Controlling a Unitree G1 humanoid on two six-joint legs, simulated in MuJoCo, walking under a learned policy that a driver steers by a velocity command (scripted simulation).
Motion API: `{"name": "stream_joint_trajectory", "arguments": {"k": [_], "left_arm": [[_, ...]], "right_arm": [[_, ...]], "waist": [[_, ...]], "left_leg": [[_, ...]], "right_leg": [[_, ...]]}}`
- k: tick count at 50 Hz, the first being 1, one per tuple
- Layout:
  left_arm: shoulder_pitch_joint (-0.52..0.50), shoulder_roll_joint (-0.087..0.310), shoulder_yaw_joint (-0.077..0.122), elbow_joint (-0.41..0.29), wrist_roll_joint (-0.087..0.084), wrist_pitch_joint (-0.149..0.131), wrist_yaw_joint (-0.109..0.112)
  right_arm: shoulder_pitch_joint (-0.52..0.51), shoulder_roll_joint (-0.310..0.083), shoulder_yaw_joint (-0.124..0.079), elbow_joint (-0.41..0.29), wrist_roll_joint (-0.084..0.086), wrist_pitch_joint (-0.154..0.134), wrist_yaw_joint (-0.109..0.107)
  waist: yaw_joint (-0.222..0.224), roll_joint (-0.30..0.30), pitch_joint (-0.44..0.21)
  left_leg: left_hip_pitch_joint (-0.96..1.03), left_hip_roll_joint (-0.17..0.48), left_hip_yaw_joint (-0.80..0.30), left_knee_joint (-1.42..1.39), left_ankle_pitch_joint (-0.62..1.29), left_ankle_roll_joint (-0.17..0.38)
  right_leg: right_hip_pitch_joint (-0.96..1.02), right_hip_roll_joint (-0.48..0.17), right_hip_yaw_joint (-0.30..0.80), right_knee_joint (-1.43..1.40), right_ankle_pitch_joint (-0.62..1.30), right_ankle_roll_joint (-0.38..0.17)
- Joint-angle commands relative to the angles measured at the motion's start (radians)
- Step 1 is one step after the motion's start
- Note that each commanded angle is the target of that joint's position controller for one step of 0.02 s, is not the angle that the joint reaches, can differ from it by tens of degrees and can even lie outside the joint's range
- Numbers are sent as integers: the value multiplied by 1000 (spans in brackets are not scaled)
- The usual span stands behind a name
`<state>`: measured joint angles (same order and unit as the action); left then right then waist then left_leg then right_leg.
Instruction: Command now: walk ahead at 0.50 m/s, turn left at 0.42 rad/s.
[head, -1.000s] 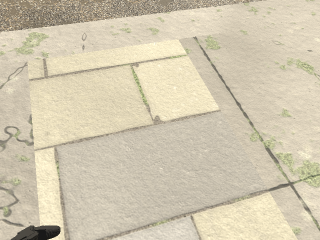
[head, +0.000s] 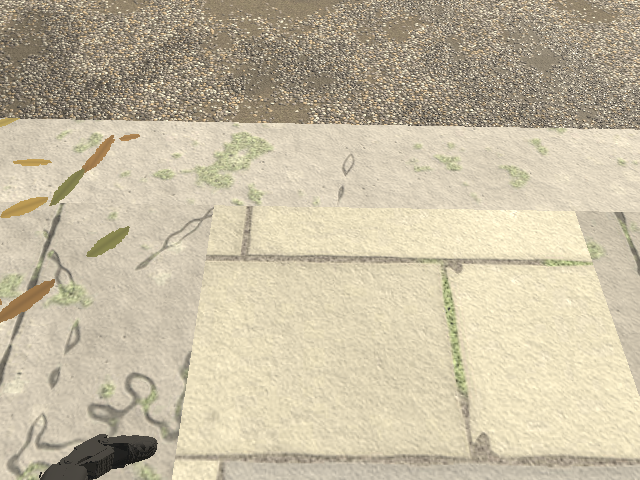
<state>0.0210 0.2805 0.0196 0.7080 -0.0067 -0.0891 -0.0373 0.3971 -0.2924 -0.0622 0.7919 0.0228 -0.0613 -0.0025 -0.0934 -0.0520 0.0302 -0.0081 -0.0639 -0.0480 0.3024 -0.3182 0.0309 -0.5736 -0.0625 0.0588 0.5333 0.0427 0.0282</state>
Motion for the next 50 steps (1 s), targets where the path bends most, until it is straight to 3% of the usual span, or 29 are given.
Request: {"name": "stream_joint_trajectory", "arguments": {"k": [1, 2, 3, 4, 5, 6, 7, 8, 9, 12, 15, 19, 22, 24, 26, 27, 28, 29, 30, 31, 32, 33, 34, 35, 36, 39, 44, 47, 50], "left_arm": [[22, 139, 47, -54, -2, -24, -2], [122, 167, 65, -27, 1, -27, 5], [270, 216, 82, -8, 14, -29, 13], [368, 307, 107, 10, 29, -18, 19], [381, 240, 90, 11, 18, -12, 12], [322, 170, 71, 4, 10, -9, 16], [268, 137, 61, -1, 11, -5, 19], [221, 110, 53, 5, 16, -4, 19], [192, 89, 48, 8, 22, -9, 22], [173, 102, 59, 28, 18, -27, 25], [191, 133, 73, 52, 17, -29, 31], [208, 163, 81, 67, 12, -14, 40], [254, 188, 90, 86, -1, 3, 42], [269, 206, 97, 97, -14, 17, 41], [260, 234, 106, 96, -24, 31, 45], [254, 248, 111, 94, -30, 38, 48], [239, 249, 111, 89, -35, 47, 51], [244, 220, 98, 83, -27, 46, 55], [317, 87, 55, 36, 28, 33, 47], [288, 81, 38, 2, 13, -6, 37], [151, 173, 61, -26, -32, -31, 28], [124, 165, 57, -41, -39, -46, 27], [137, 158, 58, -23, -14, -50, 35], [156, 167, 64, -14, 5, -43, 37], [171, 167, 67, -11, 9, -31, 34], [158, 127, 59, -16, 23, -6, 35], [-32, 78, 37, -67, 14, -8, 26], [-84, 95, 40, -86, 0, -19, 12], [-60, 123, 51, -83, 1, -30, -1]], "right_arm": [[-27, -177, -48, -47, -1, 4, -11], [-27, -155, -40, -47, -7, 8, -10], [-26, -103, -19, -64, -20, 10, -9], [97, -11, 7, -92, -7, -3, -10], [99, -65, -1, -89, 14, -13, -10], [21, -145, -25, -94, 31, -9, -10], [-44, -152, -28, -107, 23, -4, -12], [-82, -140, -29, -116, 11, 1, -12], [-79, -124, -33, -115, 7, 11, -10], [-81, -71, -27, -123, 7, 40, -6], [-138, -55, -22, -152, -1, 44, -2], [-252, -32, -10, -184, 0, 31, 26], [-342, -27, -4, -222, 2, 31, 44], [-373, -38, -8, -246, 2, 33, 54], [-351, -68, -23, -256, -2, 38, 58], [-294, -94, -37, -248, -4, 42, 57], [-168, -132, -61, -217, -2, 45, 52], [11, -195, -97, -165, 2, 53, 37], [49, -314, -120, -152, 12, 56, 17], [40, -302, -104, -199, 8, 33, 27], [21, -218, -78, -189, -1, 14, 36], [-20, -193, -68, -182, -3, 2, 37], [-91, -162, -58, -189, -2, -1, 35], [-143, -136, -48, -202, -8, -1, 30], [-168, -127, -43, -213, -17, -1, 25], [-155, -148, -48, -198, -13, -7, 7], [-85, -170, -54, -159, -5, 3, -15], [-40, -170, -54, -131, 1, 8, -17], [-22, -147, -47, -107, -2, 12, -21]], "waist": [[87, 147, 4], [137, 139, -55], [202, 88, -194], [173, -172, -356], [182, -246, -381], [187, -141, -236], [172, -72, -152], [149, -43, -84], [121, -66, -55], [97, -52, -19], [104, -16, 2], [143, 1, 31], [174, 11, 63], [172, 6, 72], [135, -20, 35], [96, -37, -10], [18, -28, -78], [-68, 13, -168], [4, 284, -232], [10, 276, -404], [-37, 152, -295], [-4, 131, -186], [45, 68, -126], [82, 83, -96], [105, 104, -86], [114, 92, -64], [42, 125, -13], [21, 135, -8], [32, 161, -9]], "left_leg": [[-69, 276, -208, 24, 303, 138], [-88, 226, -185, 141, 389, 113], [-200, 160, -144, 384, 303, 77], [-555, 12, -30, 764, -64, -5], [-701, 21, -109, 942, -272, -17], [-768, 73, -120, 1009, -201, -15], [-757, 116, -84, 1000, -122, -14], [-727, 145, -75, 950, -63, -15], [-680, 174, -80, 909, -19, -14], [-638, 195, -62, 852, 41, -25], [-691, 199, -62, 728, 151, -37], [-654, 184, 5, 496, 325, -28], [-653, 172, 50, 391, 327, -9], [-653, 158, 72, 348, 273, 14], [-573, 107, 120, 329, 174, 51], [-485, 68, 147, 327, 124, 74], [-316, 21, 169, 282, 138, 105], [-29, 5, 125, 238, 181, 146], [315, 261, -318, 224, 151, 278], [438, 403, -793, 36, -89, 417], [375, 382, -687, -26, -60, 347], [243, 347, -557, -26, 19, 312], [104, 303, -451, -24, 126, 279], [-3, 268, -378, -38, 221, 266], [-69, 248, -348, -60, 269, 262], [-178, 214, -264, -85, 392, 269], [-242, 149, -203, -71, 264, 203], [-208, 179, -251, -31, 202, 188], [-115, 228, -310, 44, 215, 172]], "right_leg": [[153, 21, -12, -44, -84, -35], [301, 35, -36, -70, -103, -60], [554, -71, 47, -26, -89, -110], [923, -314, 450, -86, -284, -247], [934, -362, 697, -221, -489, -285], [822, -338, 567, -246, -560, -245], [700, -304, 430, -255, -485, -217], [584, -262, 325, -282, -380, -208], [510, -232, 239, -309, -301, -197], [431, -218, 93, -376, -155, -212], [463, -218, -11, -400, -53, -223], [495, -191, -150, -408, -1, -197], [564, -212, -197, -398, 16, -186], [629, -232, -219, -364, 87, -172], [674, -235, -253, -257, 374, -152], [682, -230, -270, -151, 536, -142], [644, -206, -297, 27, 614, -121], [481, -167, -311, 279, 491, -81], [50, -37, -296, 648, -327, -19], [-160, 96, -47, 845, -673, -5], [-262, 41, 22, 861, -579, -25], [-262, 2, 15, 787, -486, -43], [-198, -37, 19, 703, -420, -37], [-124, -61, 25, 633, -374, -28], [-71, -68, 25, 605, -345, -17], [-36, -49, -5, 484, -273, 30], [25, 20, -12, 115, 13, 54], [65, 40, 4, 20, 58, 39], [83, 31, 15, -20, -13, -3]]}}
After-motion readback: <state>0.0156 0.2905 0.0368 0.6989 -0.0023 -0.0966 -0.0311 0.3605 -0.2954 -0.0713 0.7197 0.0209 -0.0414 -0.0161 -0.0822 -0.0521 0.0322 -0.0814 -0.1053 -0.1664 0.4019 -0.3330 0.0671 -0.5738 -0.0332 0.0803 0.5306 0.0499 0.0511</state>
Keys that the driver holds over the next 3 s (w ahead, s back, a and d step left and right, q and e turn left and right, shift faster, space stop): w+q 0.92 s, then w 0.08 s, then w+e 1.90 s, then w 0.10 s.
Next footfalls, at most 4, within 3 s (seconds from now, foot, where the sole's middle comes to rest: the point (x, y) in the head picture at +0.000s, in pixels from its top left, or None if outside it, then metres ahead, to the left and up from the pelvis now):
0.06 right None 0.21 -0.14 -0.77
0.58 left None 0.43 0.17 -0.77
1.06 right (240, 350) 0.77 0.13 -0.77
1.54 left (107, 327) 0.86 0.44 -0.77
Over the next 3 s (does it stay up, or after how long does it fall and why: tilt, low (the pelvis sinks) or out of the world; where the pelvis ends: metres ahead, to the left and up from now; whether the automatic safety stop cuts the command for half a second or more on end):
stays up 1.36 0.31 -0.02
